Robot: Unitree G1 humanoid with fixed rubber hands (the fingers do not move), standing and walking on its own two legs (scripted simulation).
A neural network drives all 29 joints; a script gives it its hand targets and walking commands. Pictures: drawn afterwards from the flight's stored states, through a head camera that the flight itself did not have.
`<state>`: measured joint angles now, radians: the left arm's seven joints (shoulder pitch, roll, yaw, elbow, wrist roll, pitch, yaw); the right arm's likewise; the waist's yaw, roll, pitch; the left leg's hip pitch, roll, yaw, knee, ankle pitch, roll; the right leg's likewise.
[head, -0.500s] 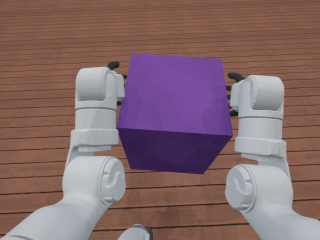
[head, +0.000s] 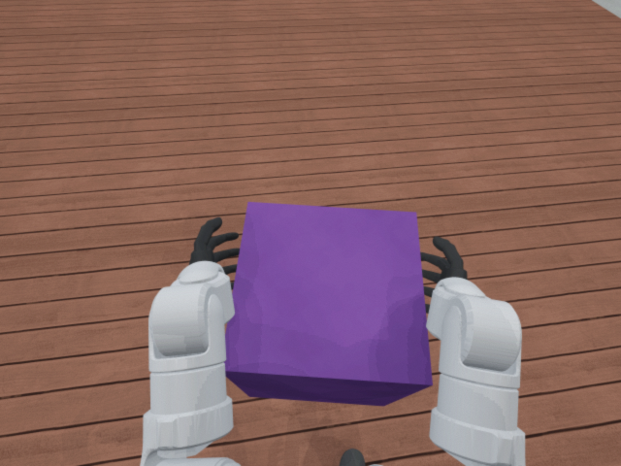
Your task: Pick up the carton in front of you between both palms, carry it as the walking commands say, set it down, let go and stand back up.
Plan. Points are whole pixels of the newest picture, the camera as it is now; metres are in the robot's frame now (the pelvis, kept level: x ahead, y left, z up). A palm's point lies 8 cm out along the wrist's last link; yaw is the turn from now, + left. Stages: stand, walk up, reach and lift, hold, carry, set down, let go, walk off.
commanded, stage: carry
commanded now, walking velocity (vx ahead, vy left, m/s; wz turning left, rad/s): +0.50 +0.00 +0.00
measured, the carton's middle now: (323, 315) +0.33 +0.00 -0.01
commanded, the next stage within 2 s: none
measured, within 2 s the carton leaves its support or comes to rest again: neither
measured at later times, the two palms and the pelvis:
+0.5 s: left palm (219, 139) +0.57 +0.18 +0.09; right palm (396, 151) +0.57 -0.11 +0.09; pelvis +0.28 +0.03 -0.01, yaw +1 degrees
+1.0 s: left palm (239, 136) +0.61 +0.16 +0.07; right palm (404, 154) +0.60 -0.13 +0.06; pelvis +0.32 +0.02 -0.01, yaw +0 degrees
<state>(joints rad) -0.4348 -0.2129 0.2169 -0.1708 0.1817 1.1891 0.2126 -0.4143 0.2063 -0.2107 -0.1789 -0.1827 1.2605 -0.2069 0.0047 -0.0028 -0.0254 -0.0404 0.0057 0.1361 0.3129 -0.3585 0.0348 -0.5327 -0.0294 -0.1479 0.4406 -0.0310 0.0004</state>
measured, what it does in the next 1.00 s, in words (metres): walks ahead: right foot, then left foot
